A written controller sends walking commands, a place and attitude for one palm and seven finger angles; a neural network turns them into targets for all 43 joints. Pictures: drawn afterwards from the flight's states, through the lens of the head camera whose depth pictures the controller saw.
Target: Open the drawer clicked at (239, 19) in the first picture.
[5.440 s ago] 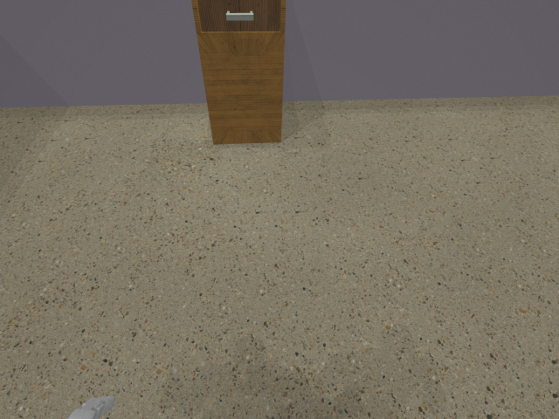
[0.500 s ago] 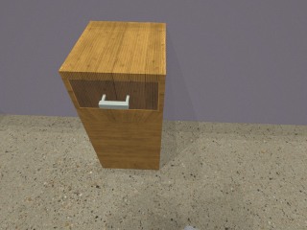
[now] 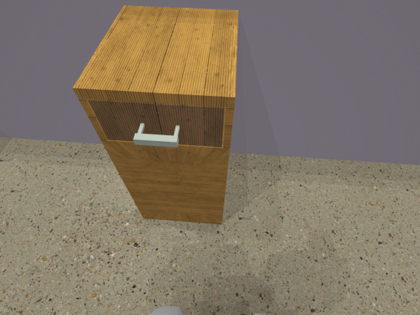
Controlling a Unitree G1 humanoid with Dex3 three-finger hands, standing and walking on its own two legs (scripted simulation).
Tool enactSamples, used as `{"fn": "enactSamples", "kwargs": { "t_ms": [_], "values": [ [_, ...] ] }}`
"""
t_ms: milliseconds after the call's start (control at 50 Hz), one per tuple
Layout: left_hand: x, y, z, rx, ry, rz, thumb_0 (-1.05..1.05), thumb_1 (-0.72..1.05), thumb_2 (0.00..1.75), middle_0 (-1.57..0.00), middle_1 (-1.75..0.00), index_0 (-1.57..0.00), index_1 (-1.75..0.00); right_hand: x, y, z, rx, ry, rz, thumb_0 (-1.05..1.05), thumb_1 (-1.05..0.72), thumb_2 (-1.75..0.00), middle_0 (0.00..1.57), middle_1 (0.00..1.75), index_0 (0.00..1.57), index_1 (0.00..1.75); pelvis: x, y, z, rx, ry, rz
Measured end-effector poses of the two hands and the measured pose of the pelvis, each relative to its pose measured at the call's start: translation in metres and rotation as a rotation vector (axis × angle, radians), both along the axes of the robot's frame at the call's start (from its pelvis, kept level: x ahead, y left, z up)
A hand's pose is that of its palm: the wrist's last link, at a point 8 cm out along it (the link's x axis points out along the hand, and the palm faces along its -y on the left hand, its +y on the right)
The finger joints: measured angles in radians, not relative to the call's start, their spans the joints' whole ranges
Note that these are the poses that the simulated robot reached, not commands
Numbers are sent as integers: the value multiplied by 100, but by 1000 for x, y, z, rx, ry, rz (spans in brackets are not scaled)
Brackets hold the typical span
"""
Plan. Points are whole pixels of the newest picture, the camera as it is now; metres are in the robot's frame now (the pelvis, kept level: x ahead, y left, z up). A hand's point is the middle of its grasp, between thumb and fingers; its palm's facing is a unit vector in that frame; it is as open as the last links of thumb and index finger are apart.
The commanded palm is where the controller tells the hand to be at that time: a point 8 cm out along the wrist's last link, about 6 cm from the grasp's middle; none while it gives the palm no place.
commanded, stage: come to a stop and stand still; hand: left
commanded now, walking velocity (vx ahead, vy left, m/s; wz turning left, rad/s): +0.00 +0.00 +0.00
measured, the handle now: (157, 134) +0.54 +0.19 -0.06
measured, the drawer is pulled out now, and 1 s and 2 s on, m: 0.00 0.00 0.00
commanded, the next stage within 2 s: look again from close up in 1.56 s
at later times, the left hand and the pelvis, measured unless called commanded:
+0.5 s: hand out of the picture -0.02 +0.19 -0.16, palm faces +0.00 -0.97 -0.23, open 7.4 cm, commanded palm none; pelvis -0.03 +0.02 +0.01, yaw -2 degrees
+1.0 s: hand out of the picture -0.05 +0.14 -0.17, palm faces +0.02 -0.98 -0.18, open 7.3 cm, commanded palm none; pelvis -0.03 -0.02 +0.01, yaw -2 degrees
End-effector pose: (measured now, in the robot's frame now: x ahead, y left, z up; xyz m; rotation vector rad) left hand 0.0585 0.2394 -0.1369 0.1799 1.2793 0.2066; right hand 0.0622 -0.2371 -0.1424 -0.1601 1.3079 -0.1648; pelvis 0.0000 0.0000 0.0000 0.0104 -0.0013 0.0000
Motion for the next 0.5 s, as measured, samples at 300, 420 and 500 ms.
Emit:
{"fn": "enactSamples", "kwargs": {
  "t_ms": [300, 420, 500],
  "values": [
    [-66, 33, -1, -32, 116, 22, 0, 91, 90, -20, -30, -20, -30, -22, 43, 14, -8, -45, 18, 0, -92, -90, 20, 30, 20, 30, -16, 33, 7, 2, 7, -30],
    [-80, 16, 2, -16, 145, -14, 0, 91, 90, -20, -30, -20, -30, -48, 36, -1, 34, -28, -46, 0, -93, -90, 20, 30, 20, 30, -25, 24, 4, 16, 1, -45],
    [-81, 2, 7, -22, 122, -28, 0, 91, 90, -20, -30, -20, -30, -72, 28, -4, 45, 13, -56, -1, -93, -90, 20, 30, 20, 30, -29, 18, 7, 8, -12, -37]
  ]
}}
